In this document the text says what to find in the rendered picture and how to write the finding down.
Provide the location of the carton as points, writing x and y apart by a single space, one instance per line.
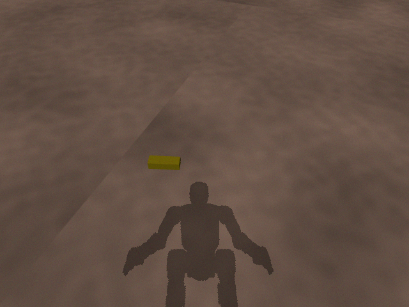
164 162

